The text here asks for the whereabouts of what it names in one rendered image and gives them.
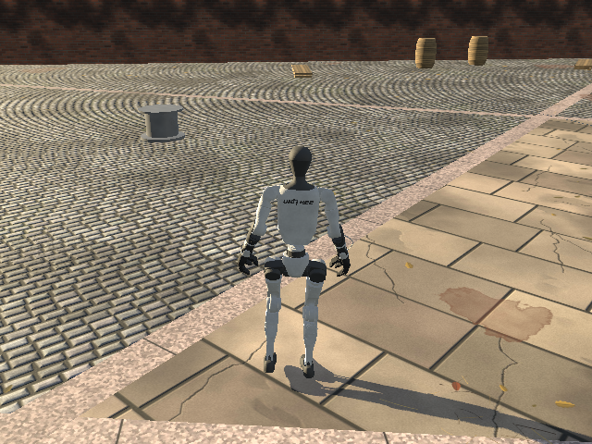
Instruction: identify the robot left upper arm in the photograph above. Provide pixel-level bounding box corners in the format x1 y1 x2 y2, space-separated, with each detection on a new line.
252 185 280 237

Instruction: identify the left robot hand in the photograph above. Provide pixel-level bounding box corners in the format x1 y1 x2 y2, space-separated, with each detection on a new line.
237 253 258 275

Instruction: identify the robot left foot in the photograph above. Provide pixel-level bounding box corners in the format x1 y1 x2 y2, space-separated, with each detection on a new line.
264 352 277 373

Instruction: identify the right robot forearm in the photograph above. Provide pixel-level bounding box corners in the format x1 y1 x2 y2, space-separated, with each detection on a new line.
332 224 349 260

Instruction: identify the right robot hand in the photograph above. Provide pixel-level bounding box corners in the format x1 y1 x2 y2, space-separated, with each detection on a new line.
329 255 351 277

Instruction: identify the robot left thigh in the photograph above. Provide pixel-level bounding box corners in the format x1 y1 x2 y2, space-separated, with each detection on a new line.
264 256 283 313

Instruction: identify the robot right upper arm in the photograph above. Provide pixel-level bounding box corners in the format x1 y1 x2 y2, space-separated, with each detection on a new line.
318 187 341 239

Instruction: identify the left robot forearm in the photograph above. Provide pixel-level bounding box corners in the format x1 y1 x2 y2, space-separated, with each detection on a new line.
240 221 261 257

